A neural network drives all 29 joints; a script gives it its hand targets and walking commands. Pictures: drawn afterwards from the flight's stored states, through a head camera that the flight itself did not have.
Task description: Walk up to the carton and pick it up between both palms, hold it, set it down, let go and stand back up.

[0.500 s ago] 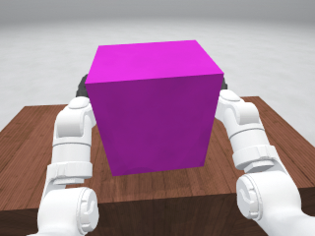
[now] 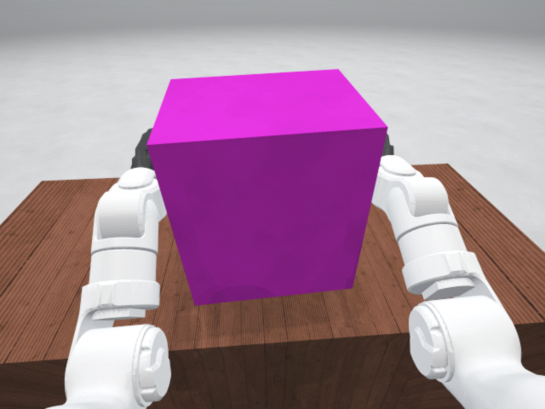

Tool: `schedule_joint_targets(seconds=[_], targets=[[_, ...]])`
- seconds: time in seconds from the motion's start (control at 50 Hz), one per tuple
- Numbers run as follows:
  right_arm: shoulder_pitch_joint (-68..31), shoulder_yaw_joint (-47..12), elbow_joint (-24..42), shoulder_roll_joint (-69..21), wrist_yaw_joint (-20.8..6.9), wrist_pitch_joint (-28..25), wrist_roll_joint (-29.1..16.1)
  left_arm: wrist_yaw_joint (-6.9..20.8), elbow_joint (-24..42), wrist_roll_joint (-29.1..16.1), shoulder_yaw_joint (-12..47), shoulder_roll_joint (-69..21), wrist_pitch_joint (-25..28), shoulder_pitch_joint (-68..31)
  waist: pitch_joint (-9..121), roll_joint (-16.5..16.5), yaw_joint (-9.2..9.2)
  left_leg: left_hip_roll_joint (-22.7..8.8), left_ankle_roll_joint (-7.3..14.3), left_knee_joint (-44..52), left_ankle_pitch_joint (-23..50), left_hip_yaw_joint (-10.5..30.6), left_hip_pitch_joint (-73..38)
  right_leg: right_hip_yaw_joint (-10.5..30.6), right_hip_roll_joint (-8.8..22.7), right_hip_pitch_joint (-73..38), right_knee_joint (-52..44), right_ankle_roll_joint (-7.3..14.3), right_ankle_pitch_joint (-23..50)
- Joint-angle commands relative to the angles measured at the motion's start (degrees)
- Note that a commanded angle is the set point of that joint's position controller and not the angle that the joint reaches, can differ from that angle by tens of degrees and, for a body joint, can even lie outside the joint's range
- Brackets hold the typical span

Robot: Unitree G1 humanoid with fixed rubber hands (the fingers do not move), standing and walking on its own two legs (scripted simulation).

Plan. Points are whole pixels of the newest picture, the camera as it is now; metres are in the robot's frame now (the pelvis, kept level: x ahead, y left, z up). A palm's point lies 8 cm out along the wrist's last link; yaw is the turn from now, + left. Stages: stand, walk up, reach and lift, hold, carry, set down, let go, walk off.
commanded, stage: hold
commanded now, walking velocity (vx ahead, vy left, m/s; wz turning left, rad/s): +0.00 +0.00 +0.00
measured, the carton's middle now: (265, 188) +0.37 +0.02 +0.22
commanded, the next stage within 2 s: none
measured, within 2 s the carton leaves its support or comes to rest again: neither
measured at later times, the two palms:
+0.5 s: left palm (147, 179) +0.37 +0.18 +0.24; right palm (378, 166) +0.38 -0.14 +0.25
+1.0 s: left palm (147, 178) +0.37 +0.18 +0.25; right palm (379, 165) +0.38 -0.14 +0.25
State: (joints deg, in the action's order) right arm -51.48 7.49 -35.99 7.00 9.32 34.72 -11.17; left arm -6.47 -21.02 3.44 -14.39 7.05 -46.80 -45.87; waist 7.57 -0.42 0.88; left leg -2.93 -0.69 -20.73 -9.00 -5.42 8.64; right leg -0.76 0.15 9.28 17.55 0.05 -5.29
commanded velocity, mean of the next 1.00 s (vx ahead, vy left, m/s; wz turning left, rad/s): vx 0.00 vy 0.00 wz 0.00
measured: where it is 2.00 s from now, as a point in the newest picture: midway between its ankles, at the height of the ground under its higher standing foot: outside the picture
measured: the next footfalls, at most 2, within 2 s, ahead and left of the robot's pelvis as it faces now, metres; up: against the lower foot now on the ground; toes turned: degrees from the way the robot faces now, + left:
none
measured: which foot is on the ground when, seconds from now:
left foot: down 0.00-1.00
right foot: down 0.00-1.00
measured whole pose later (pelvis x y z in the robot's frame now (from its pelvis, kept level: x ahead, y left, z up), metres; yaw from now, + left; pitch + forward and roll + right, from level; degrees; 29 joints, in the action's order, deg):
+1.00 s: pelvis +0.00 +0.00 +0.00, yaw +0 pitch -3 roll +0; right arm -51.5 7.5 -36.0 7.1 9.4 34.7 -11.2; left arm -6.5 -21.0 3.4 -14.2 7.1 -46.8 -45.9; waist 7.8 -0.4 0.9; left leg -2.9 -0.7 -20.7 -9.0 -5.4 8.7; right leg -0.8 0.1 9.3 17.6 0.0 -5.3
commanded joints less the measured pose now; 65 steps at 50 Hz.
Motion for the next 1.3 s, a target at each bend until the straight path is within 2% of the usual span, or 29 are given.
schedule_joint_targets(seconds=[0.0,0.04,0.1,0.12,0.14,0.24,0.26,0.3,0.38,0.4,0.48,0.56,0.58,0.64,0.68,0.7,0.76,0.8,0.92,0.94,0.98,1.0,1.02,1.06,1.1,1.14,1.2,1.24,1.28], targets=[[-51.43,-18.56,17.85,-34.18,-7.28,-1.84,-13.25,12.87,19.83,-10.82,26.90,-36.94,4.74,-58.61,27.81,6.63,9.28,6.07,-1.94,2.59,4.92,5.81,-1.39,1.66,-3.12,-15.68,0.75,-0.61,11.63],[-54.65,-16.81,15.45,-34.62,-7.81,-2.27,-11.66,12.49,16.98,-8.61,24.88,-36.35,4.94,-61.11,25.30,7.69,7.69,5.79,-1.68,3.76,0.66,5.93,0.40,1.46,-3.12,-13.99,0.03,-0.47,6.20],[-54.48,-17.11,18.22,-33.95,-7.21,-2.70,-11.19,13.01,14.30,-9.55,26.13,-37.05,5.03,-57.48,24.02,5.68,9.19,5.48,-1.33,3.47,2.19,6.25,0.19,1.70,-2.91,-13.37,-0.38,-0.68,8.04],[-53.73,-18.68,19.13,-35.02,-7.45,-3.04,-12.50,12.80,20.29,-10.55,26.81,-36.69,5.67,-60.14,29.56,5.07,9.16,5.57,-1.38,2.71,5.00,6.45,-1.57,1.70,-3.11,-15.98,0.46,-0.77,11.41],[-50.89,-17.90,15.19,-33.66,-7.38,-2.23,-11.73,12.85,18.91,-10.58,27.56,-37.39,5.34,-58.53,25.76,7.16,10.67,5.75,-2.11,2.91,5.96,6.50,-1.79,1.55,-3.08,-15.44,0.26,-0.88,12.10],[-55.90,-17.50,20.40,-33.69,-7.45,-3.12,-12.18,12.79,16.28,-9.94,26.29,-37.86,4.96,-57.90,27.18,5.21,8.34,6.02,-1.33,2.72,3.62,6.42,0.51,1.54,-3.32,-15.65,0.25,-0.46,9.30],[-51.99,-16.51,15.12,-33.91,-7.34,-2.14,-10.90,13.00,15.93,-9.09,25.10,-36.33,4.97,-58.64,22.52,6.07,8.68,5.71,-1.36,3.74,1.06,5.96,2.38,1.55,-2.83,-15.59,-0.03,-0.57,8.72],[-51.65,-17.79,16.83,-34.07,-7.66,-2.39,-12.39,12.55,21.37,-10.89,27.83,-36.93,5.57,-61.63,26.23,6.68,9.12,5.60,-1.86,2.52,4.03,6.41,-0.15,1.61,-3.71,-14.57,0.80,-0.12,8.69],[-53.83,-18.61,19.12,-33.27,-7.37,-2.64,-12.25,12.68,17.24,-9.68,25.84,-37.22,4.58,-57.45,25.45,4.57,8.06,5.66,-1.59,2.59,4.68,5.91,-0.47,1.51,-3.74,-15.51,0.32,-0.81,9.81],[-54.32,-18.47,20.26,-35.53,-7.30,-2.54,-12.17,13.01,16.35,-10.68,26.59,-36.92,4.99,-58.14,26.91,4.71,9.42,6.20,-1.19,2.95,3.26,5.71,0.59,1.98,-2.91,-16.29,0.31,-0.97,11.48],[-54.32,-18.94,17.46,-35.99,-7.73,-2.42,-12.20,12.46,17.49,-9.56,24.71,-35.74,5.58,-60.39,24.87,3.99,6.86,5.57,-0.72,3.59,1.41,5.76,0.74,1.36,-3.08,-13.88,0.33,-0.87,7.72],[-54.65,-17.28,17.65,-33.63,-7.58,-2.69,-11.78,12.73,16.74,-10.92,27.55,-37.14,5.21,-59.94,24.84,5.33,9.47,5.53,-1.42,3.06,1.97,6.44,0.23,2.13,-3.28,-13.81,0.11,-0.13,7.67],[-52.38,-17.50,18.82,-34.43,-7.65,-2.81,-12.08,12.62,22.33,-12.11,29.02,-38.36,5.84,-61.37,29.21,6.81,10.51,5.76,-2.39,1.94,5.24,6.09,-0.81,1.34,-3.66,-14.86,1.21,-0.06,10.79],[-53.36,-19.28,20.13,-35.40,-7.52,-2.72,-12.46,12.12,20.28,-11.42,27.89,-37.46,5.39,-58.87,28.21,4.06,8.40,5.86,-1.58,2.17,6.33,6.50,-0.59,1.63,-3.63,-15.92,0.88,-0.45,12.33],[-51.26,-17.17,16.24,-33.91,-7.24,-2.16,-12.12,12.25,18.07,-10.49,26.67,-37.06,4.89,-59.45,25.15,7.12,9.85,5.68,-2.29,2.42,4.37,6.61,-0.15,1.42,-3.49,-14.65,0.39,-0.33,9.97],[-53.42,-19.65,19.24,-35.72,-7.28,-2.58,-13.47,12.31,19.73,-10.48,25.64,-36.41,5.44,-60.65,27.72,3.98,7.95,6.01,-1.13,2.82,3.87,5.93,0.10,1.49,-3.06,-16.16,0.71,-1.13,10.68],[-55.33,-18.87,21.82,-35.17,-7.14,-2.82,-12.63,12.42,17.53,-10.30,26.60,-37.33,4.82,-57.70,29.31,4.14,8.64,5.98,-1.31,2.26,4.49,5.95,0.13,1.41,-3.14,-16.44,1.04,-0.85,11.72],[-54.03,-18.41,17.42,-34.53,-7.15,-2.12,-12.46,12.37,15.80,-8.32,24.10,-35.47,4.60,-57.39,24.12,3.75,7.14,6.10,-1.06,2.91,2.14,5.91,0.54,1.62,-3.04,-14.98,0.29,-0.63,9.37],[-54.09,-22.29,25.21,-36.51,-6.85,-3.01,-14.94,11.87,24.33,-11.93,28.40,-37.02,5.47,-59.19,33.18,5.82,8.16,6.18,-1.65,1.43,9.77,6.15,-1.81,1.54,-3.20,-18.54,2.12,-0.94,17.09],[-50.65,-19.95,20.89,-34.46,-6.68,-2.19,-13.79,12.03,22.34,-10.99,27.53,-36.97,5.06,-57.80,29.69,6.66,10.06,6.35,-2.12,2.00,8.77,6.11,-1.79,1.26,-3.22,-18.20,1.26,-1.13,16.40],[-52.71,-18.43,16.04,-34.07,-6.87,-1.82,-12.84,12.73,16.90,-9.33,25.70,-36.69,4.29,-58.82,22.28,6.25,8.77,6.27,-1.64,3.29,2.83,5.93,0.05,1.26,-3.18,-14.51,-0.20,-1.04,8.48],[-54.07,-19.28,21.83,-35.53,-6.87,-2.47,-12.92,12.99,17.68,-10.08,26.06,-37.31,4.36,-56.12,27.54,3.02,8.21,6.18,-1.39,2.24,4.85,5.81,0.17,1.62,-3.30,-17.36,0.82,-0.51,12.87],[-53.99,-17.22,16.94,-34.44,-7.05,-1.94,-11.54,12.90,15.44,-8.25,23.63,-35.53,4.45,-58.45,23.66,4.66,7.85,6.15,-0.98,3.31,0.52,5.78,0.89,1.24,-2.63,-14.24,0.00,-1.04,7.34],[-50.70,-18.69,17.49,-36.23,-6.88,-1.99,-12.89,12.78,22.33,-10.41,26.44,-36.69,5.33,-60.49,29.25,5.85,9.30,6.57,-1.34,2.20,5.01,5.98,-0.25,1.64,-2.41,-17.73,1.59,-1.28,12.66],[-54.59,-18.41,19.15,-34.32,-6.63,-2.51,-12.69,12.87,15.89,-9.57,26.14,-36.61,4.60,-57.70,27.22,5.31,8.98,5.99,-1.28,2.69,3.45,6.15,-0.49,1.64,-2.71,-16.77,0.57,-0.99,10.80],[-54.78,-19.39,20.19,-35.72,-7.12,-2.66,-12.54,12.51,18.54,-10.46,26.12,-37.31,5.44,-59.07,27.34,3.04,8.18,6.36,-0.91,3.21,2.56,5.75,0.23,1.17,-2.96,-16.16,0.77,-1.53,10.67],[-54.44,-17.84,19.40,-35.24,-7.41,-2.71,-12.10,12.50,20.18,-10.59,26.83,-37.66,5.26,-60.79,28.96,6.25,9.05,6.00,-1.49,3.37,3.02,6.26,0.04,1.01,-3.07,-16.43,0.79,-0.74,9.19],[-55.42,-17.26,19.10,-34.04,-7.35,-2.58,-11.50,12.68,15.20,-10.84,26.64,-37.33,5.33,-59.81,25.30,4.68,9.14,5.76,-1.07,3.79,-1.09,6.12,1.36,1.63,-2.98,-13.47,-0.40,-0.54,5.87],[-54.52,-19.11,18.78,-35.84,-7.59,-2.86,-12.62,12.76,16.40,-10.28,25.93,-36.58,5.25,-57.78,26.76,4.40,7.60,5.59,-0.84,3.17,3.39,6.32,0.52,1.47,-3.00,-14.61,0.68,-0.75,10.05]])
